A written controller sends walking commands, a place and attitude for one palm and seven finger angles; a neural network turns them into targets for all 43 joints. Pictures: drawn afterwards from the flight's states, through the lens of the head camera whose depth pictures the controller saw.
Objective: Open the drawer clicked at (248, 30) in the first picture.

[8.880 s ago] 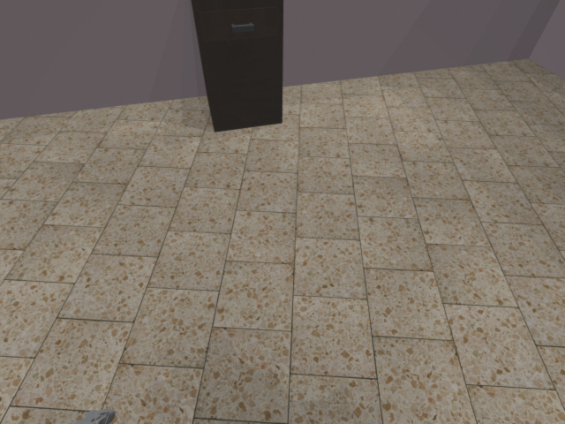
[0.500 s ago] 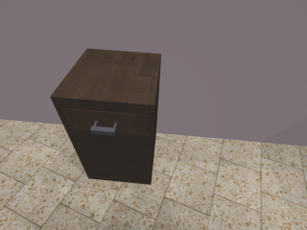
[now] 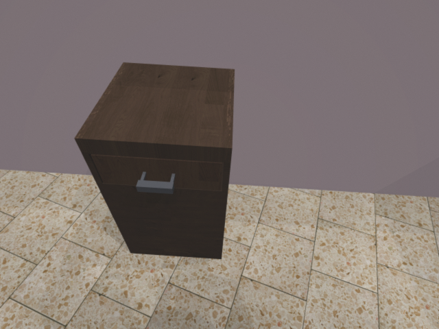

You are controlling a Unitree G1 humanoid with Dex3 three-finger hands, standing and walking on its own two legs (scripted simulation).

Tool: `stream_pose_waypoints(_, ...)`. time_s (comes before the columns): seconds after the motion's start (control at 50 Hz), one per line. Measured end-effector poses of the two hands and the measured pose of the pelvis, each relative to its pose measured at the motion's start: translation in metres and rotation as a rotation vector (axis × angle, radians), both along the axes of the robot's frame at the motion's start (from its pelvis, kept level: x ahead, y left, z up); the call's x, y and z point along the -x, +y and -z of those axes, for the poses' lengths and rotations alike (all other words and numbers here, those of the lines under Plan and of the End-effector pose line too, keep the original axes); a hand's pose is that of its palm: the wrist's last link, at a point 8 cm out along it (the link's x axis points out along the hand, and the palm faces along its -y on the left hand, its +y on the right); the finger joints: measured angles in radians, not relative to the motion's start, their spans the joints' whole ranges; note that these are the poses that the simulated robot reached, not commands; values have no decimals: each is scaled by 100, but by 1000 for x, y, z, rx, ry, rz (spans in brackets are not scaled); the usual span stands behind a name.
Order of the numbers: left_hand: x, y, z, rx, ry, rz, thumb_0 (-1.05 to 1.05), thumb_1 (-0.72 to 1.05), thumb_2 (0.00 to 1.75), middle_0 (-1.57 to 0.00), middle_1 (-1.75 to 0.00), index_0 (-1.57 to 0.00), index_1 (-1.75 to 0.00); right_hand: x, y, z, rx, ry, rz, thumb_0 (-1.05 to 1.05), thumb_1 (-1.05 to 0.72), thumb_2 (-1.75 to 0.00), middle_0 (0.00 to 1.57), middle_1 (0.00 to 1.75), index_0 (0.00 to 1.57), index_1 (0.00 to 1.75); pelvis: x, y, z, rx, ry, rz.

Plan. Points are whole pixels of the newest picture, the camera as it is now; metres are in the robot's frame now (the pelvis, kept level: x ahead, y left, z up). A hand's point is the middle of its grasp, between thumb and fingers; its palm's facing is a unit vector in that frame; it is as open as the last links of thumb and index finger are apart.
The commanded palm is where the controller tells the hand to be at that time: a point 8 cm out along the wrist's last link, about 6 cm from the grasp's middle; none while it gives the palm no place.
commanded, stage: come to a stop and stand still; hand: left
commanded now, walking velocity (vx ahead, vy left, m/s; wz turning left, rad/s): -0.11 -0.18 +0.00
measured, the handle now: (157, 181) +0.55 +0.21 -0.16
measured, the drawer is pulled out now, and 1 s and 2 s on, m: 0.00 0.00 0.00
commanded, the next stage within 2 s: look again from close up in 0.98 s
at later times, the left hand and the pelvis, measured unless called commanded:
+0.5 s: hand out of the picture +0.04 +0.18 -0.17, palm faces +0.01 -0.98 -0.22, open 7.3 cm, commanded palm none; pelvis +0.01 +0.00 +0.00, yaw +1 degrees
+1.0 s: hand out of the picture -0.02 +0.13 -0.17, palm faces +0.06 -0.99 -0.15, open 7.4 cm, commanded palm none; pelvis -0.01 -0.02 +0.00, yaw +1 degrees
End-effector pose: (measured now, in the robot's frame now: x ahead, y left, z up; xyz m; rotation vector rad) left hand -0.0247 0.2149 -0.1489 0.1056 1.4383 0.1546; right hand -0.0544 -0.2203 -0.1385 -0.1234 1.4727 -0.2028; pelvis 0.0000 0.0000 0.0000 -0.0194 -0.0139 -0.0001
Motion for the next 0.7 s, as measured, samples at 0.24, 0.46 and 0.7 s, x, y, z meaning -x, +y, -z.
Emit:
stream_pose_waypoints(0.24, -86, 14, -11, -68, -157, 49, 1, 94, 90, -20, -30, -19, -30, -39, 40, 14, -87, -24, 15, 0, -91, -90, 20, 30, 20, 30, -22, 6, -1, -16, -11, 6)
stream_pose_waypoints(0.46, -67, 13, -8, -56, -124, 62, 0, 94, 90, -20, -30, -20, -30, -54, 12, 8, -34, -75, -22, 1, -92, -90, 20, 30, 20, 30, -16, 1, 0, -25, -13, 4)
stream_pose_waypoints(0.7, -26, -1, -5, -44, -120, 29, 0, 91, 90, -20, -30, -20, -30, -93, -37, -4, 58, -225, -110, 0, -91, -90, 19, 30, 20, 30, -3, -12, 2, -11, -22, -20)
